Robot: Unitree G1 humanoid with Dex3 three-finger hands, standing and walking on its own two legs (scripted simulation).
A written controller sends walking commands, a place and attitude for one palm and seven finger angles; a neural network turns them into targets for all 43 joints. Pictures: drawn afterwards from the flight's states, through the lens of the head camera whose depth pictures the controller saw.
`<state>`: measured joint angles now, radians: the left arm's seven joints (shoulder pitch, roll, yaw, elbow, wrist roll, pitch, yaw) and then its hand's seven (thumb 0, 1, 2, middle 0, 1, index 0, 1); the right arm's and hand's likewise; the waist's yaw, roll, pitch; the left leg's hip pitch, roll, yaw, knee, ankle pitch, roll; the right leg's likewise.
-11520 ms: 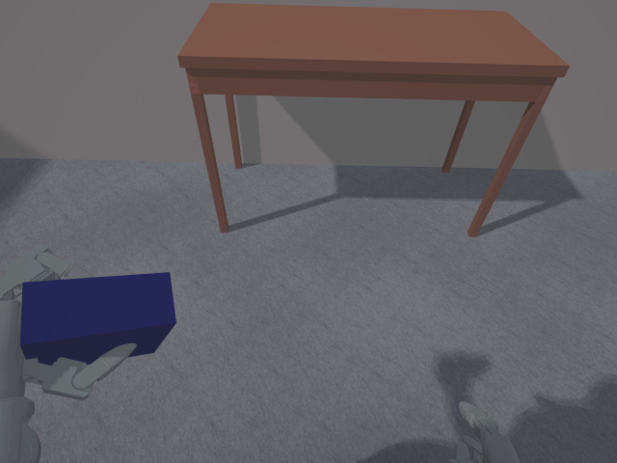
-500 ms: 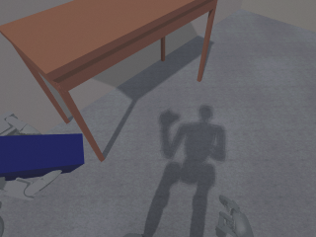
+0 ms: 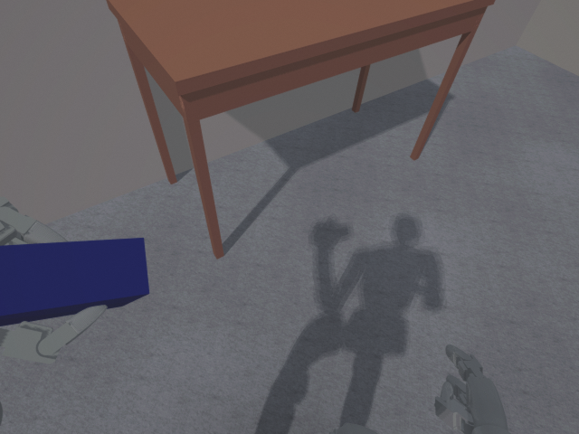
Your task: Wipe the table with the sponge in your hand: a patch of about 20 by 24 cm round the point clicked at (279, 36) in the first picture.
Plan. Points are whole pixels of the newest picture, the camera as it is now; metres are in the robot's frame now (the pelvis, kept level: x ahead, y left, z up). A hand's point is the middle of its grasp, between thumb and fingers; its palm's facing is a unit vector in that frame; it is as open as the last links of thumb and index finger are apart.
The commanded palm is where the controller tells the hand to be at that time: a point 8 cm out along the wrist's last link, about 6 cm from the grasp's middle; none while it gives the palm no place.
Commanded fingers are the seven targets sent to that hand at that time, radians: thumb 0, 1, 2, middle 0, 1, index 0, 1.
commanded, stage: turn to face it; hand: left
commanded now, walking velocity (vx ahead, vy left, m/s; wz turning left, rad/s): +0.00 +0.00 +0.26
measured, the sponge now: (88, 281) +0.23 +0.21 +0.16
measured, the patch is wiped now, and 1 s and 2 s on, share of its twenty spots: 0.00 0.00 0.00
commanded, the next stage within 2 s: take the last steps up to it in 0.06 s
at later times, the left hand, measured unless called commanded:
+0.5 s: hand (69, 390) +0.13 +0.18 +0.18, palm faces +0.46 -0.79 -0.41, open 9.3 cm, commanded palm +0.08 +0.23 +0.19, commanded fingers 0.00 0.10 1.30 -1.20 -1.60 -1.20 -1.60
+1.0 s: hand (127, 302) +0.20 +0.16 +0.19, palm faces +0.43 -0.81 -0.41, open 9.2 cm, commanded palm +0.14 +0.19 +0.19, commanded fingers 0.00 0.10 1.30 -1.20 -1.60 -1.20 -1.60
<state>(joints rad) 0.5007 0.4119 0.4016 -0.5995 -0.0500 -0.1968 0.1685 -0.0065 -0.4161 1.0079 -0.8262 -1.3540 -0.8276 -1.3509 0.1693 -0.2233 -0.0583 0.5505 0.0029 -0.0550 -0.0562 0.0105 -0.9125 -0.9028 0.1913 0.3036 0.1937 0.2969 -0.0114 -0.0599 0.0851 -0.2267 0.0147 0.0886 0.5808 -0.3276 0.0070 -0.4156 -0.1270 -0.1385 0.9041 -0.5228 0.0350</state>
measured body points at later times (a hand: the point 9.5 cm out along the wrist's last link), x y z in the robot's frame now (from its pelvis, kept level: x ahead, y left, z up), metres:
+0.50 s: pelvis -0.05 -0.07 +0.02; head -0.04 -0.08 +0.47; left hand +0.10 +0.22 +0.20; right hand +0.13 -0.28 -0.09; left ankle -0.07 +0.08 -0.63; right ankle -0.05 -0.11 -0.73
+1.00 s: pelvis -0.01 -0.09 +0.01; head +0.01 -0.08 +0.46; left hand +0.17 +0.20 +0.21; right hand +0.17 -0.28 -0.07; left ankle -0.03 +0.05 -0.73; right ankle +0.02 -0.21 -0.67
